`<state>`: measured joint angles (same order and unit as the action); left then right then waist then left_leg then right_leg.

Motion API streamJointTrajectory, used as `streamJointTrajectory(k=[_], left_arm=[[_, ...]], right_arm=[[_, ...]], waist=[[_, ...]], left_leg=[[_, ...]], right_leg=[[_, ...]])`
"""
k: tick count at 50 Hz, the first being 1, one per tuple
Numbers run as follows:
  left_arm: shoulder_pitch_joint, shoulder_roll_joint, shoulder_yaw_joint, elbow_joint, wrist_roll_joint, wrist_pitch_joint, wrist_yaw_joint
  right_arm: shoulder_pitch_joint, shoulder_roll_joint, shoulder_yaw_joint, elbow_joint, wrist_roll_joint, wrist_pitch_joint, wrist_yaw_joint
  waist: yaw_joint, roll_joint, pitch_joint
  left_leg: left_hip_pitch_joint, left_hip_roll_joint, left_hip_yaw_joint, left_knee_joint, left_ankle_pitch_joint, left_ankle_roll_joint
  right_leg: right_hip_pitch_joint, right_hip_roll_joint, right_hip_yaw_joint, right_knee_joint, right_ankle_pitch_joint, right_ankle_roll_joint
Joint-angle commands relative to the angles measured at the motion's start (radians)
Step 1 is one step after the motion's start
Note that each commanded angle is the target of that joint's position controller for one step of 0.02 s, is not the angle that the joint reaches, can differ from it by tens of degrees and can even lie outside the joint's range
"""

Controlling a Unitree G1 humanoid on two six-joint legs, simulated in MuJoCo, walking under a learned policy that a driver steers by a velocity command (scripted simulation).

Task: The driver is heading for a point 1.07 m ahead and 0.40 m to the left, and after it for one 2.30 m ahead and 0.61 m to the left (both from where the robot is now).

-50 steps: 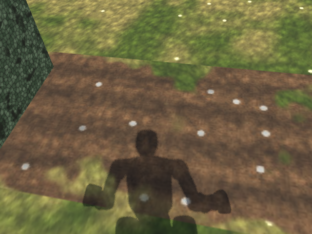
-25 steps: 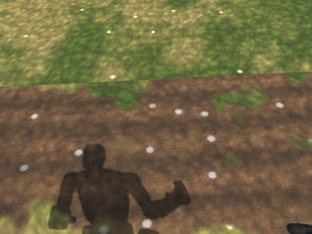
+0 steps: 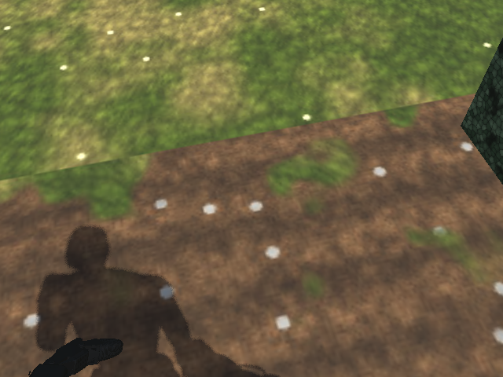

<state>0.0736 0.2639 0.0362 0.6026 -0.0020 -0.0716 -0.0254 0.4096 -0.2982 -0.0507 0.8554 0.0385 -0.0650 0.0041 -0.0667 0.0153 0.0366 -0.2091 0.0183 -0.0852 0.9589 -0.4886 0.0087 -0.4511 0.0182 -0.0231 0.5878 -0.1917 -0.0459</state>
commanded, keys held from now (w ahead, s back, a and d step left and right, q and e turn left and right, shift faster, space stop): w+q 0.96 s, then q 0.04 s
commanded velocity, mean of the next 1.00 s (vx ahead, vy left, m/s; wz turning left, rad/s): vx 0.49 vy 0.00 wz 0.49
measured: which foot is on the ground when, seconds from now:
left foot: up 0.00-0.44, down 0.46-0.94, up 0.96-1.00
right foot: down 0.00-0.44, up 0.46-0.92, down 0.94-1.00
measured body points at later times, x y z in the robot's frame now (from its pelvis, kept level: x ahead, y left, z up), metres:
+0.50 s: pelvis +0.27 +0.06 -0.01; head +0.32 +0.08 +0.43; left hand +0.24 +0.35 -0.14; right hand +0.54 -0.13 -0.09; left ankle +0.36 +0.15 -0.73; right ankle +0.10 -0.11 -0.66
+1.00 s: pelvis +0.56 +0.12 +0.00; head +0.58 +0.14 +0.45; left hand +0.63 +0.45 -0.07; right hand +0.75 -0.10 -0.11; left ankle +0.37 +0.15 -0.69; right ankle +0.70 +0.08 -0.73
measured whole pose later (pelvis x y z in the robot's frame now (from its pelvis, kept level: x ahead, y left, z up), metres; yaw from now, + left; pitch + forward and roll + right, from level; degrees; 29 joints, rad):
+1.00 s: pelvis +0.56 +0.12 +0.00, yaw +33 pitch +2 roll -2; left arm 0.06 0.27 0.04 0.65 0.01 -0.12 -0.02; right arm 0.37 -0.31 -0.06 0.73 0.03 -0.02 -0.02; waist -0.07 0.02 0.02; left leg -0.19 -0.11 -0.23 0.88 -0.54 0.05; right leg -0.44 0.05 0.02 0.54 -0.13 -0.02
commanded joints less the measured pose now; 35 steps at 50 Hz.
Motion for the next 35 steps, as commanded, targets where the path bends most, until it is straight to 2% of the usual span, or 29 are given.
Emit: streamJointTrajectory(k=[1, 2, 4, 6, 9, 11, 13, 17, 19, 20, 21, 22, 23, 24, 25, 26, 27, 28, 29, 31, 33, 35], left_arm=[[0.273, 0.148, 0.054, 0.027, 0.003, -0.003, 0.009], [0.224, 0.117, 0.045, 0.027, 0.006, -0.007, 0.005], [0.177, 0.090, 0.042, 0.036, 0.014, -0.024, 0.004], [0.162, 0.094, 0.047, 0.057, 0.008, -0.041, 0.006], [0.167, 0.112, 0.056, 0.089, 0.010, -0.045, 0.015], [0.157, 0.123, 0.057, 0.100, 0.008, -0.045, 0.021], [0.180, 0.143, 0.061, 0.119, 0.003, -0.044, 0.028], [0.244, 0.181, 0.074, 0.163, -0.017, -0.022, 0.031], [0.244, 0.204, 0.081, 0.168, -0.020, -0.003, 0.036], [0.241, 0.224, 0.086, 0.164, -0.018, 0.008, 0.041], [0.236, 0.235, 0.087, 0.161, -0.018, 0.020, 0.046], [0.224, 0.230, 0.082, 0.154, -0.020, 0.028, 0.052], [0.251, 0.188, 0.063, 0.133, 0.000, 0.022, 0.057], [0.362, 0.042, 0.016, 0.082, 0.023, -0.007, 0.035], [0.240, 0.145, 0.031, 0.073, -0.013, -0.045, 0.020], [0.149, 0.182, 0.041, 0.040, -0.044, -0.063, 0.015], [0.128, 0.164, 0.035, 0.036, -0.031, -0.071, 0.023], [0.122, 0.164, 0.039, 0.041, -0.004, -0.071, 0.030], [0.142, 0.170, 0.044, 0.043, 0.006, -0.060, 0.030], [0.164, 0.152, 0.042, 0.048, 0.017, -0.039, 0.031], [0.132, 0.127, 0.034, 0.039, 0.023, -0.023, 0.034], [0.052, 0.108, 0.026, 0.017, 0.024, -0.020, 0.035]], right_arm=[[-0.115, -0.141, -0.026, -0.132, 0.009, -0.035, 0.001], [-0.131, -0.130, -0.028, -0.130, -0.009, -0.027, 0.000], [-0.090, -0.089, -0.025, -0.116, -0.006, -0.002, 0.002], [-0.099, -0.060, -0.021, -0.122, -0.004, 0.015, 0.002], [-0.166, -0.047, -0.017, -0.153, -0.014, 0.020, 0.002], [-0.217, -0.040, -0.011, -0.171, -0.017, 0.013, 0.014], [-0.300, -0.023, 0.000, -0.200, -0.020, 0.007, 0.028], [-0.399, -0.036, 0.001, -0.260, -0.017, 0.005, 0.052], [-0.397, -0.057, -0.009, -0.281, -0.016, 0.007, 0.062], [-0.357, -0.078, -0.019, -0.280, -0.018, 0.012, 0.064], [-0.269, -0.107, -0.037, -0.266, -0.017, 0.018, 0.063], [-0.111, -0.154, -0.065, -0.229, -0.013, 0.023, 0.053], [0.036, -0.237, -0.096, -0.200, -0.010, 0.035, 0.031], [-0.010, -0.325, -0.100, -0.217, -0.009, 0.024, 0.030], [0.012, -0.235, -0.079, -0.242, -0.013, 0.013, 0.033], [-0.027, -0.193, -0.066, -0.235, -0.022, 0.002, 0.033], [-0.085, -0.172, -0.059, -0.239, -0.019, -0.003, 0.031], [-0.143, -0.145, -0.051, -0.250, -0.021, -0.003, 0.029], [-0.171, -0.127, -0.043, -0.266, -0.035, -0.004, 0.024], [-0.183, -0.127, -0.042, -0.265, -0.034, -0.007, 0.016], [-0.158, -0.145, -0.046, -0.248, -0.029, -0.008, 0.005], [-0.129, -0.159, -0.049, -0.231, -0.024, -0.003, -0.007]], waist=[[0.166, -0.121, -0.143], [0.138, -0.104, -0.084], [0.087, -0.122, -0.062], [0.068, -0.101, -0.027], [0.072, -0.076, 0.012], [0.082, -0.077, 0.028], [0.112, -0.060, 0.051], [0.135, -0.046, 0.075], [0.112, -0.067, 0.046], [0.088, -0.092, 0.002], [0.036, -0.104, -0.058], [-0.052, -0.087, -0.140], [-0.103, 0.036, -0.236], [0.038, 0.264, -0.347], [-0.052, 0.129, -0.419], [-0.053, 0.083, -0.261], [-0.007, -0.009, -0.173], [0.031, -0.029, -0.119], [0.063, -0.002, -0.109], [0.086, 0.012, -0.093], [0.081, 0.010, -0.066], [0.055, 0.022, -0.042]], left_leg=[[-0.557, 0.061, -0.033, 0.288, 0.098, 0.027], [-0.530, 0.084, -0.025, 0.238, 0.149, 0.021], [-0.436, 0.105, -0.028, 0.206, 0.214, 0.011], [-0.450, 0.103, -0.032, 0.173, 0.250, -0.006], [-0.511, 0.094, -0.045, 0.048, 0.376, -0.025], [-0.477, 0.086, -0.010, -0.095, 0.499, -0.021], [-0.439, 0.076, 0.043, -0.211, 0.579, -0.010], [-0.473, 0.061, 0.081, -0.327, 0.530, 0.037], [-0.432, 0.021, 0.128, -0.346, 0.434, 0.071], [-0.367, -0.015, 0.164, -0.333, 0.369, 0.090], [-0.249, -0.058, 0.192, -0.330, 0.320, 0.114], [-0.020, -0.100, 0.194, -0.381, 0.356, 0.149], [0.291, 0.021, -0.027, -0.398, 0.383, 0.207], [0.599, 0.274, -0.627, -0.520, 0.161, 0.410], [0.622, 0.303, -0.757, -0.651, 0.052, 0.403], [0.508, 0.276, -0.609, -0.672, 0.130, 0.350], [0.358, 0.233, -0.491, -0.668, 0.259, 0.319], [0.232, 0.194, -0.398, -0.673, 0.394, 0.300], [0.153, 0.168, -0.350, -0.691, 0.484, 0.297], [0.075, 0.146, -0.297, -0.719, 0.581, 0.303], [0.010, 0.122, -0.239, -0.729, 0.641, 0.298], [-0.016, 0.086, -0.198, -0.724, 0.630, 0.267]], right_leg=[[0.588, -0.337, 0.444, -0.300, -0.068, -0.191], [0.494, -0.302, 0.365, -0.333, 0.008, -0.180], [0.385, -0.270, 0.259, -0.395, 0.097, -0.169], [0.342, -0.272, 0.172, -0.435, 0.188, -0.169], [0.347, -0.265, 0.065, -0.460, 0.274, -0.159], [0.336, -0.237, -0.015, -0.471, 0.277, -0.137], [0.334, -0.239, -0.064, -0.483, 0.263, -0.125], [0.483, -0.287, -0.104, -0.436, 0.335, -0.104], [0.549, -0.298, -0.132, -0.343, 0.575, -0.083], [0.576, -0.295, -0.148, -0.260, 0.760, -0.072], [0.571, -0.283, -0.165, -0.119, 0.901, -0.058], [0.484, -0.247, -0.188, 0.095, 0.901, -0.028], [0.232, -0.198, -0.185, 0.411, 0.553, 0.016], [-0.202, 0.023, -0.051, 0.756, -0.394, 0.075], [-0.298, 0.006, 0.142, 0.828, -0.390, 0.057], [-0.354, -0.037, 0.133, 0.791, -0.288, 0.038], [-0.320, -0.081, 0.127, 0.703, -0.203, 0.032], [-0.261, -0.108, 0.120, 0.623, -0.164, 0.041], [-0.196, -0.124, 0.127, 0.594, -0.133, 0.049], [-0.159, -0.127, 0.109, 0.527, -0.108, 0.079], [-0.162, -0.117, 0.088, 0.439, -0.049, 0.110], [-0.170, -0.099, 0.081, 0.298, 0.080, 0.127]])
Next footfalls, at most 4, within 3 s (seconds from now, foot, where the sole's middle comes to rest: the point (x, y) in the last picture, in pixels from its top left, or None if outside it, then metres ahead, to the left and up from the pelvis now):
0.46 left None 0.40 0.16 -0.76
0.94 right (215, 273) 0.73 0.10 -0.76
1.40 left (119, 301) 0.67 0.36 -0.76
1.88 right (161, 210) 0.97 0.26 -0.76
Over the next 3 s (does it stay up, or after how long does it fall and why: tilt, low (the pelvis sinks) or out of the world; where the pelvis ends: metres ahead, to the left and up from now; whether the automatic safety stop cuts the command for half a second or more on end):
stays up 1.38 0.43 0.00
